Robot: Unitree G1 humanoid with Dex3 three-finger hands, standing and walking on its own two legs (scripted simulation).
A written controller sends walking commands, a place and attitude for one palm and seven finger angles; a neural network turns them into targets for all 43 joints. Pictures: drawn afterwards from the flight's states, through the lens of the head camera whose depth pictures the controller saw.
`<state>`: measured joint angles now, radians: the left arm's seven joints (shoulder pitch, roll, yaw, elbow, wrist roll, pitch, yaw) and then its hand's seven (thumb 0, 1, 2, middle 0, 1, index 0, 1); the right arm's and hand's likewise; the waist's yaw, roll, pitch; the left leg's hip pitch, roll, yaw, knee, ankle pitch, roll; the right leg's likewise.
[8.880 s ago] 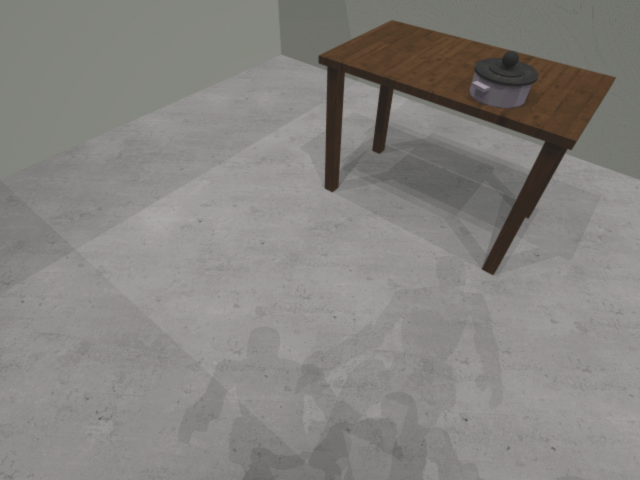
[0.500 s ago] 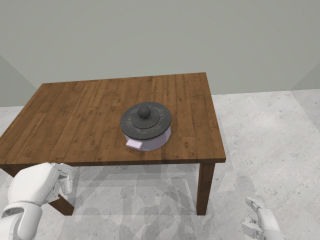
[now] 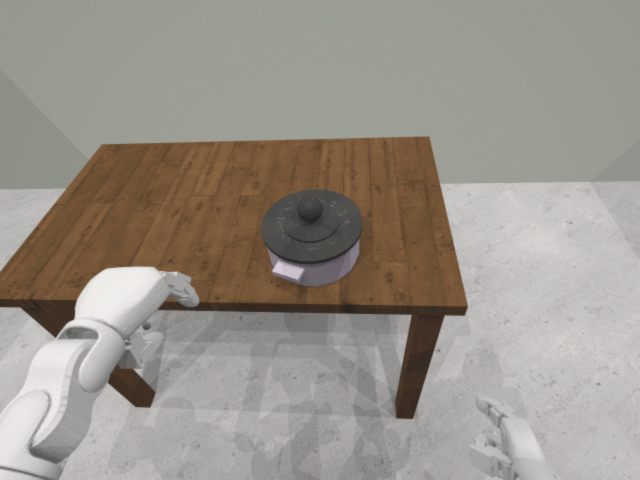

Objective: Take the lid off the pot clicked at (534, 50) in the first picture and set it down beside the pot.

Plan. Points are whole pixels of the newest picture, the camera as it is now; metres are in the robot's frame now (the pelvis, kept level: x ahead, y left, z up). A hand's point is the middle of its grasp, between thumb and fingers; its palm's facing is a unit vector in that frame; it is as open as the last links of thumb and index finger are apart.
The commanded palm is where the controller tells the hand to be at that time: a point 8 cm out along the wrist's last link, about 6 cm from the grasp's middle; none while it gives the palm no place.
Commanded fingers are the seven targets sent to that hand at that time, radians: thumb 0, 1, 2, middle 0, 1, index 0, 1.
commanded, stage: reach forward and open the fingers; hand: left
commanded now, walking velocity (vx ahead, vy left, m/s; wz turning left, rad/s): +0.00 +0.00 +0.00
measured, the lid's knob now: (309, 209) +0.55 +0.10 +0.00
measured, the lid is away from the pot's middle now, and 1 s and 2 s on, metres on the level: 0.00 0.00 0.00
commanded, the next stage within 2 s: move the open hand above the knob in 0.30 s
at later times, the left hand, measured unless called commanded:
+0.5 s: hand (163, 301) +0.30 +0.25 +0.07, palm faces -0.22 -0.07 -0.97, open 10.1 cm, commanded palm +0.29 +0.24 +0.15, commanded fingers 0.00 -0.28 1.37 -0.82 -0.08 -0.82 -0.08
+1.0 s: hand (234, 255) +0.38 +0.18 +0.07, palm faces -0.27 -0.07 -0.96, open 10.1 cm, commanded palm +0.37 +0.19 +0.15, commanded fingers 0.00 -0.28 1.37 -0.82 -0.08 -0.82 -0.08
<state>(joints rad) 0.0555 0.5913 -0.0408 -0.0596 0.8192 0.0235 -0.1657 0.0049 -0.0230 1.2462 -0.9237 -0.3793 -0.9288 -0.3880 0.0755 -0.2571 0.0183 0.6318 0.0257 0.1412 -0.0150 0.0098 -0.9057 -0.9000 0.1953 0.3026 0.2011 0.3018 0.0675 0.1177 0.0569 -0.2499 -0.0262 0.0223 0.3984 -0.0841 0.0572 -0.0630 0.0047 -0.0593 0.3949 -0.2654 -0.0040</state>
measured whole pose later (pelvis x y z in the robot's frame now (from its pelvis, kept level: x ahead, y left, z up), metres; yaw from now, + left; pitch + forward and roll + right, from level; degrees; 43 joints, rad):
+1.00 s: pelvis +0.02 -0.01 +0.00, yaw +0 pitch +0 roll +0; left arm -0.41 0.47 -0.26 0.30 0.85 0.20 -0.23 0.00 -0.27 1.37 -0.83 -0.08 -0.83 -0.09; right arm 0.13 -0.28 0.02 0.65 0.05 0.16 0.02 0.01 -0.91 -0.90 0.20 0.30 0.20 0.30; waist 0.01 0.10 0.02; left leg -0.30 -0.04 0.03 0.42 -0.12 0.05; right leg -0.14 -0.01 -0.05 0.46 -0.32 -0.01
